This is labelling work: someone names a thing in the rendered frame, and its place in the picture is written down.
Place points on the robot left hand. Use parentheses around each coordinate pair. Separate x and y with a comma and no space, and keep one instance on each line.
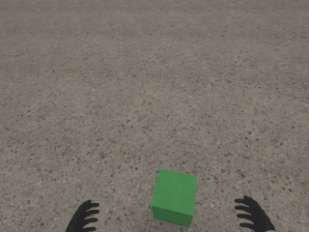
(78,220)

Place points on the carton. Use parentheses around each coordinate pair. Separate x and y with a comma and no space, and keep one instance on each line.
(174,197)

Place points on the robot right hand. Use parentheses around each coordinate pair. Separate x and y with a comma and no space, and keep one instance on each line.
(258,216)

